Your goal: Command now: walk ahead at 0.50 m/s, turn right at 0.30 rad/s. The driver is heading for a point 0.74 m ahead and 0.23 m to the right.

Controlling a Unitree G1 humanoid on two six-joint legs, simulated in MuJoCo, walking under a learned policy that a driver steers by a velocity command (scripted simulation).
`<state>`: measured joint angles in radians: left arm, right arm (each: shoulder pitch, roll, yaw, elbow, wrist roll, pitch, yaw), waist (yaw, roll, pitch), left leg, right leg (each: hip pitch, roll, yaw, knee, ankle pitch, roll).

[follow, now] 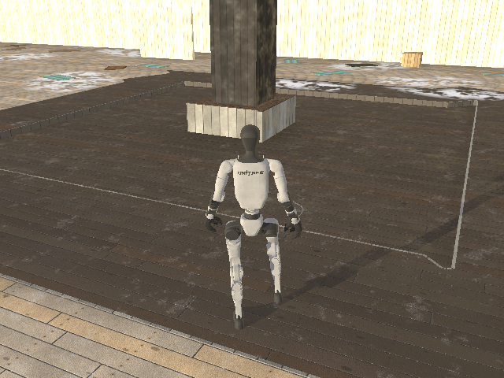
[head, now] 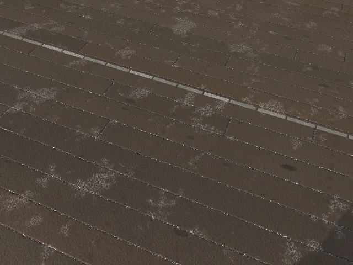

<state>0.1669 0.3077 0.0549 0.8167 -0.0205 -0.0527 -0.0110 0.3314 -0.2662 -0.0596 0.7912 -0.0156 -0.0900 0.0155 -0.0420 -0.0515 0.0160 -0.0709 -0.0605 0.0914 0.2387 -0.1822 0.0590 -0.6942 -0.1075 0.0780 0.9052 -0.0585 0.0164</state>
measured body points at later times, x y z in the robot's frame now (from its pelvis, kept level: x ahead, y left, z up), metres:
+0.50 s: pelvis +0.28 -0.08 +0.00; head +0.31 -0.09 +0.45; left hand +0.44 +0.17 -0.11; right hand +0.39 -0.38 -0.09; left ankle +0.42 +0.08 -0.68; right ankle +0.26 -0.14 -0.75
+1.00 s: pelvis +0.56 -0.11 +0.00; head +0.58 -0.12 +0.45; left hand +0.84 +0.02 -0.10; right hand +0.44 -0.37 -0.12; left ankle +0.59 -0.01 -0.75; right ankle +0.55 -0.30 -0.68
